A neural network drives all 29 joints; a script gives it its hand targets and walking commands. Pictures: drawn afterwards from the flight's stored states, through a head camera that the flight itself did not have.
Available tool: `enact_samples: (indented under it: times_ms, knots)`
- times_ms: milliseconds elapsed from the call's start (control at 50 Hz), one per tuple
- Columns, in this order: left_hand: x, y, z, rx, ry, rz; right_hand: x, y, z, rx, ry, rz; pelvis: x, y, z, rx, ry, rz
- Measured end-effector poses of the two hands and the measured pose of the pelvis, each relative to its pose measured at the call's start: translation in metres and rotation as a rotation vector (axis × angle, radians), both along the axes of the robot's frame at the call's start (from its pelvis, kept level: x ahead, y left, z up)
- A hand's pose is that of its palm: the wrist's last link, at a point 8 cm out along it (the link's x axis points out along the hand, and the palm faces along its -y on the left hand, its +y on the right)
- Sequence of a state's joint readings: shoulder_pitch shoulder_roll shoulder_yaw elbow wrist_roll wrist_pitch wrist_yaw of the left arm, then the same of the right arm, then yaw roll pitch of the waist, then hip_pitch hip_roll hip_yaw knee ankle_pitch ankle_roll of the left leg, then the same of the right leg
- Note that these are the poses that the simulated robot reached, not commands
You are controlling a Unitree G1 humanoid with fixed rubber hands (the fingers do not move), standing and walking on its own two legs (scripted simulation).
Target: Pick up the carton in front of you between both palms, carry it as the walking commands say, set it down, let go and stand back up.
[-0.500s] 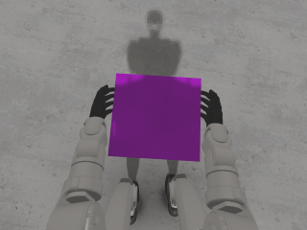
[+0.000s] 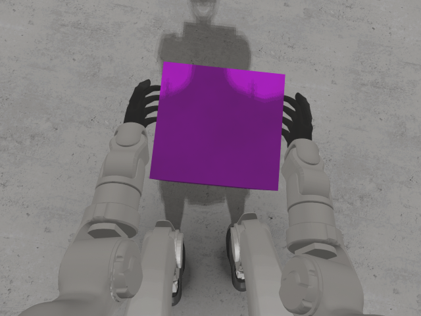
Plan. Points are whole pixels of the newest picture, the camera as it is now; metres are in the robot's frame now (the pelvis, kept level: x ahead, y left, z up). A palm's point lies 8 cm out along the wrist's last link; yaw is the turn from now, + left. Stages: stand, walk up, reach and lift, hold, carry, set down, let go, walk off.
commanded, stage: set down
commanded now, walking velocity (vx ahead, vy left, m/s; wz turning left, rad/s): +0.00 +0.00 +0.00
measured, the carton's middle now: (215, 138) +0.45 -0.03 -0.17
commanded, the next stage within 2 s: none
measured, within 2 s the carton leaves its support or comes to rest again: rests again in 1.46 s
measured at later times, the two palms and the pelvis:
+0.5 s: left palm (156, 123) +0.51 +0.11 -0.25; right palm (276, 144) +0.45 -0.19 -0.24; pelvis -0.03 +0.00 -0.12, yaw +0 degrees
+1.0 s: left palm (164, 128) +0.53 +0.10 -0.34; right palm (272, 144) +0.47 -0.20 -0.32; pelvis -0.02 +0.00 -0.17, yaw -2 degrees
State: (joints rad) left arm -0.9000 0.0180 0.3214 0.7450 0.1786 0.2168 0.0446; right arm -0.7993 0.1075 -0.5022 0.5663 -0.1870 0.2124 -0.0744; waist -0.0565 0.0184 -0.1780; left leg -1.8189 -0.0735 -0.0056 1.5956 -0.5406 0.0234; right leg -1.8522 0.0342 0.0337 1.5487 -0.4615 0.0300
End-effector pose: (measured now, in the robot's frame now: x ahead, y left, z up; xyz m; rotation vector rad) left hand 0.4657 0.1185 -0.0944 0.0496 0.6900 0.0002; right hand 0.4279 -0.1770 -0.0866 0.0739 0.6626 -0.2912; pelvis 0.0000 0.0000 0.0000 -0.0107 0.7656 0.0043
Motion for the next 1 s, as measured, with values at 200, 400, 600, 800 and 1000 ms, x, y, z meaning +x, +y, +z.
enact_samples:
  times_ms: [200,400,600,800,1000]
  knots:
    - [0.019,-0.006,-0.061,0.015,0.007,-0.036,0.010,-0.005,-0.063,0.003,0.009,-0.024,-0.017,-0.004,-0.052,-0.003,0.017,0.005]
    - [0.038,-0.011,-0.119,0.031,0.029,-0.075,0.019,-0.008,-0.123,-0.002,0.035,-0.042,-0.029,-0.004,-0.096,-0.010,0.020,0.006]
    - [0.057,-0.015,-0.184,0.045,0.046,-0.122,0.027,-0.011,-0.188,-0.011,0.057,-0.066,-0.033,-0.002,-0.135,-0.024,-0.002,0.013]
    - [0.071,-0.028,-0.230,0.042,0.048,-0.160,0.050,-0.026,-0.211,-0.038,0.069,-0.063,-0.024,0.002,-0.161,-0.040,-0.013,0.001]
    - [0.064,-0.023,-0.243,0.051,0.080,-0.161,0.043,-0.023,-0.229,-0.018,0.100,-0.036,-0.022,0.003,-0.171,-0.043,-0.025,0.010]
